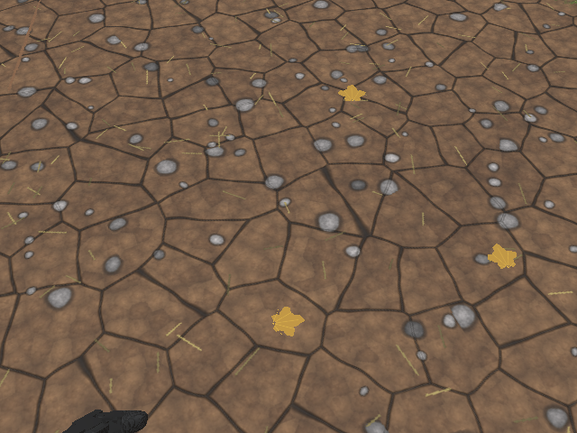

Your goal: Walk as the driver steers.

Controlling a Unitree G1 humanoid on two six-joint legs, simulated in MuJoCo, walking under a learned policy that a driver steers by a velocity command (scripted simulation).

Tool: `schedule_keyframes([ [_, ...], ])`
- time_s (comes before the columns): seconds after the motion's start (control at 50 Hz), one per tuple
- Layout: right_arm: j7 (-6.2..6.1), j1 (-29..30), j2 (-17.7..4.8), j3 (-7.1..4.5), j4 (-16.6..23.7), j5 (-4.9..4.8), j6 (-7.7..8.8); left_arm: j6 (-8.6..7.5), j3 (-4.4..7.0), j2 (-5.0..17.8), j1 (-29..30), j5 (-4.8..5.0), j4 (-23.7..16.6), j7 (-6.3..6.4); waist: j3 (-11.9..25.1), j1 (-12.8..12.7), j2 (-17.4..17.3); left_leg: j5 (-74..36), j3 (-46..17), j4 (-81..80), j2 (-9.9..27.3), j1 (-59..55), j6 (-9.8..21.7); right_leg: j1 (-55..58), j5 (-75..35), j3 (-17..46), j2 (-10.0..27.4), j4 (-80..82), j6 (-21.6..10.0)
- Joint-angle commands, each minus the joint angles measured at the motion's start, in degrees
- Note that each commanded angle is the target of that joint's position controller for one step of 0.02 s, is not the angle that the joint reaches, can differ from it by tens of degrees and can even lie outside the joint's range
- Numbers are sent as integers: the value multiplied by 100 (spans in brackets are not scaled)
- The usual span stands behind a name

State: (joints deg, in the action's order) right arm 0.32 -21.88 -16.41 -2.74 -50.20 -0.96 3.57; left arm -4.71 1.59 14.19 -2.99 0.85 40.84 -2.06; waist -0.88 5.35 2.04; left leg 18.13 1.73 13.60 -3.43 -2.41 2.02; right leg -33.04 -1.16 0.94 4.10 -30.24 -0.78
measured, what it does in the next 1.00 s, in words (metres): walks ahead: right foot, then left foot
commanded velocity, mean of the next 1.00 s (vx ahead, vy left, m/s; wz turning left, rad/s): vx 0.22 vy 0.00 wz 0.00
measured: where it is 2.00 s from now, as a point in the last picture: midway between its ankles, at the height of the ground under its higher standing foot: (249, 300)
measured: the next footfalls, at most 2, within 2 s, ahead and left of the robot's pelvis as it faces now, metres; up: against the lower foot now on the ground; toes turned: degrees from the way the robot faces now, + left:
right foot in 0.06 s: +0.21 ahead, -0.13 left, +0.00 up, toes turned -1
left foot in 0.46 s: +0.30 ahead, +0.09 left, +0.00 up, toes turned -1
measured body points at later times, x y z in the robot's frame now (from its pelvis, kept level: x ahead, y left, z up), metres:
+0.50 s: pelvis +0.19 -0.02 +0.00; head +0.21 -0.01 +0.45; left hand +0.30 +0.24 -0.13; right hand +0.32 -0.29 -0.11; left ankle +0.26 +0.09 -0.74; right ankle +0.17 -0.13 -0.74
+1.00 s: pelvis +0.31 +0.01 +0.00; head +0.34 +0.02 +0.45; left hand +0.23 +0.29 -0.14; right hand +0.53 -0.23 -0.09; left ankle +0.40 +0.13 -0.73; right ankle +0.17 -0.13 -0.74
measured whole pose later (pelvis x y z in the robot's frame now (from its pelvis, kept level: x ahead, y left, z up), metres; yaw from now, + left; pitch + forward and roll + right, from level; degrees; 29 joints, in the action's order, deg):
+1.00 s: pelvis +0.31 +0.01 +0.00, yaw -1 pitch +1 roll +0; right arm 2.6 -1.5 -15.7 -2.5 -44.6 -1.6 4.1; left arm -2.9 3.4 15.7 -25.2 1.2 59.8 -0.1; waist -1.6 -5.5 0.6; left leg 10.4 2.9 32.6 1.4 25.4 2.7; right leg 2.6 21.3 -0.2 2.9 -17.6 2.0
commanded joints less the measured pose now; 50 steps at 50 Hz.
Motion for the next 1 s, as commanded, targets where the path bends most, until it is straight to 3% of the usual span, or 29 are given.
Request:
schedule_keyframes([
  [0.02, -59, -56, -1085, -259, 163, -20, -54, -140, 206, 720, 181, 7, -458, -56, -43, -359, -696, -3461, -801, 461, 1770, -260, 785, 330, 611, -163, -224, 284, -265],
  [0.04, -66, 53, -1052, -236, 182, -13, -85, -146, 323, 921, -557, -9, -238, -25, 430, -771, -646, -4305, -564, 1336, 1515, -101, 648, 1404, 492, -332, -398, 477, -441],
  [0.06, -80, 81, -845, -137, 292, 60, -77, -139, 453, 1259, -1595, -57, 18, 33, 1252, -1194, -467, -3813, -343, 2697, 1239, 769, 457, 3139, 279, 119, 72, 190, -749],
  [0.08, -32, -505, -235, 64, 477, 99, 46, -100, 612, 1895, -2276, -144, 135, 71, 2172, -1095, 822, -1421, 5, 4984, 337, 3232, -6, 5576, 923, 2648, 1591, 260, -1658],
  [0.1, -18, -426, -359, 52, 369, 55, 169, -66, 487, 1462, -2301, -118, 155, 72, 2425, -1151, 1158, 1506, -737, 5862, -16, 4080, -99, 5742, 408, 4017, 1992, 1020, -1937],
  [0.12, 0, 14, -877, -90, 462, -78, 227, -49, 357, 1143, -1791, -131, 61, 88, 1530, -1114, 724, 1400, -885, 6279, 286, 4370, -107, 4959, -776, 3006, 1817, 961, -1682],
  [0.14, -15, 305, -849, -86, 514, -79, 225, -37, 288, 962, -1317, -153, -23, 92, 1050, -909, 330, 1095, -717, 6126, 534, 4193, -162, 4129, -2334, 2016, 1579, 853, -1533],
  [0.16, -49, 442, -760, -91, 516, 17, 173, -36, 225, 750, -930, -131, -33, 67, 658, -702, 5, 917, -594, 5687, 701, 4031, -247, 3416, -3090, 1389, 1270, 921, -1377],
  [0.2, -101, 214, -512, -76, 426, 79, -14, -92, 153, 541, -591, -173, 22, 48, 564, -340, 190, 498, -554, 4985, 861, 3158, -384, 2454, -3567, 773, 947, 1202, -1202],
  [0.28, -159, 168, -254, 13, 419, 141, -169, -67, 204, 796, -291, -210, 241, 131, 753, -169, 459, -534, -348, 3409, 678, 2366, -561, 2013, -4214, 15, 632, 1268, -1209],
  [0.32, -143, 428, -327, -1, 450, 133, -190, 28, 214, 878, -448, -172, 384, 193, 876, -333, 457, -1152, -306, 2938, 607, 2208, -542, 2222, -3847, -39, 626, 1256, -1165],
  [0.38, -133, 782, -481, -58, 545, 126, -247, 180, 206, 920, -503, -137, 566, 240, 670, -462, 382, -1094, -368, 2636, 588, 2196, -456, 2292, -2936, 140, 756, 1109, -1161],
  [0.44, -128, 858, -550, -120, 590, 162, -285, 368, 197, 916, -375, -18, 662, 322, 402, -364, 286, -1359, -265, 1691, 488, 1950, -223, 2211, -2028, 341, 736, 530, -996],
  [0.46, -133, 959, -680, -155, 652, 200, -277, 398, 180, 850, -644, 11, 769, 347, 332, -405, 67, -2552, -459, 1156, 634, 1706, -71, 2144, -1451, 360, 545, 314, -716],
  [0.48, -176, 1125, -1018, -225, 756, 240, -277, 382, 154, 736, -1022, -118, 806, 358, 483, -709, -615, -5002, -1034, 1236, 1234, 1331, 180, 1970, -251, 125, 94, -97, -391],
  [0.5, -208, 1329, -987, -196, 800, 275, -349, 371, 106, 495, -1550, -175, 963, 355, 816, -992, -1472, -5473, -1577, 1131, 1853, 1043, 901, 1757, 1887, -218, -465, -506, -72],
  [0.52, -174, 1267, -327, -13, 780, 274, -368, 452, 57, 412, -1436, -207, 1032, 358, 1111, -779, -1309, -3622, -1856, 830, 1996, 1185, 1170, 2005, 2711, -32, -428, -449, 62],
  [0.54, -116, 1322, -245, 15, 666, 223, -361, 523, 52, 377, -1238, -159, 994, 346, 985, -813, -1211, -1345, -1819, 603, 1718, 1350, 964, 1991, 2552, -38, -368, -139, 38],
  [0.56, -94, 1376, -393, -42, 631, 148, -372, 586, 78, 434, -1047, -132, 1024, 347, 713, -739, -1101, 724, -1694, 387, 1396, 1631, 678, 1935, 2458, -182, -413, 40, -4],
  [0.6, -135, 1427, -803, -145, 613, 147, -352, 608, 143, 641, -888, -142, 1017, 352, 139, -667, -1233, 2381, -1793, -58, 1317, 2132, 490, 1748, 2686, -349, -537, -107, -69],
  [0.64, -190, 1420, -820, -167, 595, 107, -308, 471, 157, 649, -1102, -107, 1140, 330, 81, -740, -1247, 2295, -1879, -125, 1375, 2158, 502, 1860, 2584, -342, -520, -59, -235],
  [0.7, -195, 1707, -564, -129, 721, 0, -205, 274, 196, 687, -1373, -110, 1383, 309, -18, -828, -487, 1612, -1192, 591, 964, 2357, 327, 2045, 2956, 173, -110, 780, -603],
  [0.74, -142, 2074, -281, -74, 879, -18, -46, 152, 300, 1040, -1745, -60, 1503, 304, -271, -951, 636, 501, -121, 2193, 183, 3269, 12, 2595, 3941, 1720, 822, 1962, -1055],
  [0.76, -107, 2166, -332, -83, 922, -49, 48, 110, 363, 1252, -1604, -54, 1472, 295, -632, -932, 914, 221, -7, 2531, 216, 3860, 37, 2850, 3727, 2370, 1366, 2225, -1272],
  [0.8, -29, 2293, -439, -122, 964, -58, 174, -10, 320, 978, -1851, -55, 1538, 294, -618, -1006, 619, 585, -355, 3298, 574, 4791, 124, 3743, 2239, 2460, 1629, 2083, -1397],
  [0.84, 82, 2405, -318, -84, 982, -72, 231, -15, 307, 903, -2026, 15, 1600, 263, -458, -1031, 386, 487, -320, 3216, 753, 5136, 115, 4390, 1202, 1926, 1472, 1930, -1259],
  [0.9, 246, 2689, -80, 9, 1049, -69, 218, 85, 303, 945, -2030, 4, 1601, 238, -374, -1085, 477, -212, 74, 2468, 620, 4092, -6, 3804, 759, 1117, 1056, 2000, -1028],
  [0.96, 275, 2347, -206, -25, 924, -79, 125, 124, 371, 1182, -1863, 39, 1564, 206, -304, -817, 597, -1027, 315, 1916, 347, 2439, 10, 2761, 379, 657, 912, 1912, -860],
  [1.0, 172, 1561, -534, -196, 662, -58, 50, 87, 372, 1212, -1732, 66, 1549, 212, 42, -332, 498, -1081, 389, 1750, 149, 1106, 181, 2329, -750, 347, 767, 1155, -620],
])
Keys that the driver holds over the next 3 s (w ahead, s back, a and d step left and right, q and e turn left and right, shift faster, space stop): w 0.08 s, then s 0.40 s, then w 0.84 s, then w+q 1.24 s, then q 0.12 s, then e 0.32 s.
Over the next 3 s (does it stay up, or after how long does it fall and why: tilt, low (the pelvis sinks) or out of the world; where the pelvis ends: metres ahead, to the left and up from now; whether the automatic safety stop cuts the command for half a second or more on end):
stays up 1.21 0.28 0.00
